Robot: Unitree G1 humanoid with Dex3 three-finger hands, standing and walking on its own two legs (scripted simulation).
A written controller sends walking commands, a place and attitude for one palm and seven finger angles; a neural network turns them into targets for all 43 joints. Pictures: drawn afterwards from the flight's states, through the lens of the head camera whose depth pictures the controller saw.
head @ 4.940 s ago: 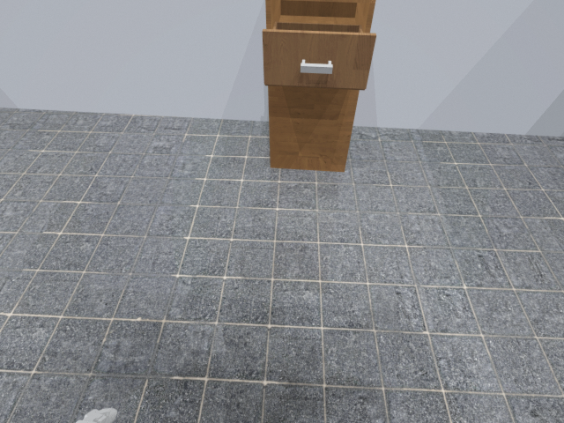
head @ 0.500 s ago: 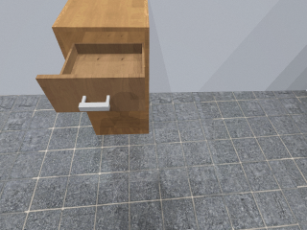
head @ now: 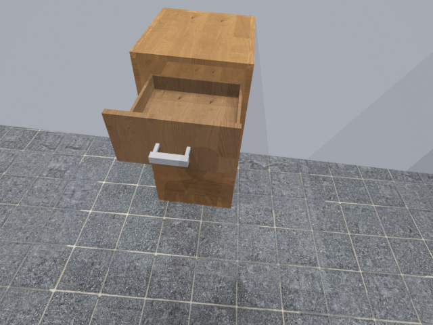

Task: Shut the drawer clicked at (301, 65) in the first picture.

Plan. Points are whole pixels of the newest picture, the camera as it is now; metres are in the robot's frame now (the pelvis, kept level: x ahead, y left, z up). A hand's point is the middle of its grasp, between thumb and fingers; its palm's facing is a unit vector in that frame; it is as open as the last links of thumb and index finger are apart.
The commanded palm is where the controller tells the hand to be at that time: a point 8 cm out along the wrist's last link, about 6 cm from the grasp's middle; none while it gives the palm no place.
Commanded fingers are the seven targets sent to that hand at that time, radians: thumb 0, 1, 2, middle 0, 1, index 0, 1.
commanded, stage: take the last steps up to it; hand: left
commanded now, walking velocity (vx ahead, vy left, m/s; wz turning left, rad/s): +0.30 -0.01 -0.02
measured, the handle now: (170, 153) +0.53 +0.18 -0.04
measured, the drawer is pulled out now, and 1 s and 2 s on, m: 0.30 0.30 0.30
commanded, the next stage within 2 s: come to a stop and stand still in 0.54 s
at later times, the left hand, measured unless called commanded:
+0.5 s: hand (146, 277) +0.25 +0.19 -0.17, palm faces -0.08 -0.98 -0.16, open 7.4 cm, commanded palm none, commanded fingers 0.00 0.90 0.90 -0.20 -0.30 -0.20 -0.30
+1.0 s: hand (142, 268) +0.28 +0.21 -0.20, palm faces +0.02 -0.98 -0.22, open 7.3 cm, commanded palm none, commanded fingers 0.00 0.90 0.90 -0.20 -0.30 -0.20 -0.30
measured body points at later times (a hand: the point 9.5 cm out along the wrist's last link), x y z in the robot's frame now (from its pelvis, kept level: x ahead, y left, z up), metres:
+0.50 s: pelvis +0.14 +0.02 -0.01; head +0.16 +0.03 +0.44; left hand +0.25 +0.24 -0.16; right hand +0.01 -0.15 -0.15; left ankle +0.02 +0.12 -0.74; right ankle +0.25 -0.11 -0.71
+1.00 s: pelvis +0.23 +0.02 -0.02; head +0.25 +0.04 +0.43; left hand +0.28 +0.26 -0.18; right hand +0.31 -0.23 -0.15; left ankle +0.28 +0.12 -0.74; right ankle +0.26 -0.10 -0.74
